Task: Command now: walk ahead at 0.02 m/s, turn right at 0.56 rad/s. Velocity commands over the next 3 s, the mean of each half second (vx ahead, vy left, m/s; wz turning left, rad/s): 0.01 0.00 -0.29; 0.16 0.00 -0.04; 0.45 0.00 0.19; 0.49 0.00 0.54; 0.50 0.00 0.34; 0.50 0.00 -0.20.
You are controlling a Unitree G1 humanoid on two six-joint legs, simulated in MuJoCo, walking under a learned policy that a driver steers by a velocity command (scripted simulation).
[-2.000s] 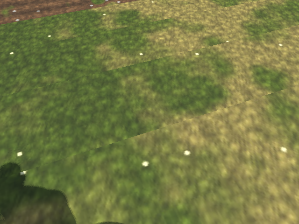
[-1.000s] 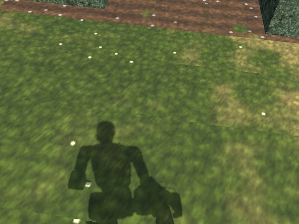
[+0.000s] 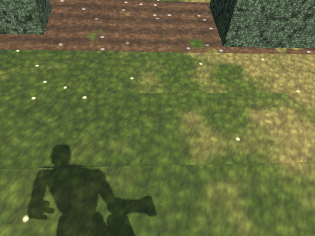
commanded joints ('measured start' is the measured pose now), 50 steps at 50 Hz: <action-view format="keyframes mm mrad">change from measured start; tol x16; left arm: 1 73 129 44 -22 -9 9 -11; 50 -133 20 -21 88 14 -112 -32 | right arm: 1 -95 -110 -20 -111 -10 -20 -12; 50 255 -164 -42 114 -13 -71 23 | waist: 1 49 165 -12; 17 -43 236 -37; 22 -23 -123 -25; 50 -65 145 52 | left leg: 1 23 283 -172 -163 600 129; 8 203 280 -133 -142 554 126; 19 -27 262 -117 -96 263 104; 22 -104 82 16 27 -162 -44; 33 27 124 -54 -123 102 -37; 37 -39 56 -5 -48 -244 -11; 41 -64 34 13 26 -189 11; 43 24 52 -37 -17 -200 34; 46 228 367 -569 -329 -477 195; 50 223 339 -452 -356 -215 196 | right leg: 1 -84 -70 -53 295 40 45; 8 -129 -61 -42 161 70 84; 18 233 -95 -172 -484 127 7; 21 495 -388 191 -710 398 -93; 22 254 -429 187 -677 542 -171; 33 207 -212 17 -666 281 -44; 39 137 -229 102 -710 -250 -119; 43 63 -228 94 -659 -191 -123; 47 -267 -134 -113 -159 35 -59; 50 -237 -184 -112 -96 98 -42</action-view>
